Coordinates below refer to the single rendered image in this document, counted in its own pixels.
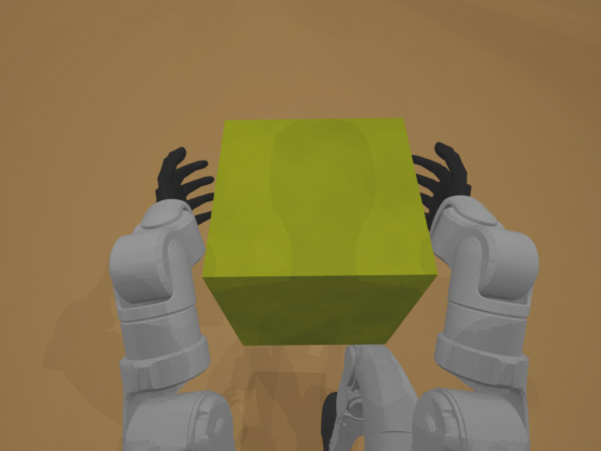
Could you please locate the left robot forearm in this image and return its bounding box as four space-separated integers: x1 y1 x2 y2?
109 199 210 451

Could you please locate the robot right thigh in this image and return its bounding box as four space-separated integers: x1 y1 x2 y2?
343 344 419 451

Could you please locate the right robot forearm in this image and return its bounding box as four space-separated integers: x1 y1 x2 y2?
430 195 539 451

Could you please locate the right robot hand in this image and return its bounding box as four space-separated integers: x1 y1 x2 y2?
411 142 471 232

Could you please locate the carton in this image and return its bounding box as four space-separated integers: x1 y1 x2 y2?
202 117 438 346

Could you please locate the left robot hand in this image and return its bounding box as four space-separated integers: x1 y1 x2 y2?
155 147 214 225

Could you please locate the robot right upper arm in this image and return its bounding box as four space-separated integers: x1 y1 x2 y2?
411 387 530 451

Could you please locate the right robot shin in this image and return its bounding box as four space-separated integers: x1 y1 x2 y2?
329 370 364 451

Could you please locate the robot left upper arm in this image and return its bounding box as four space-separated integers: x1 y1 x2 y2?
124 390 236 451

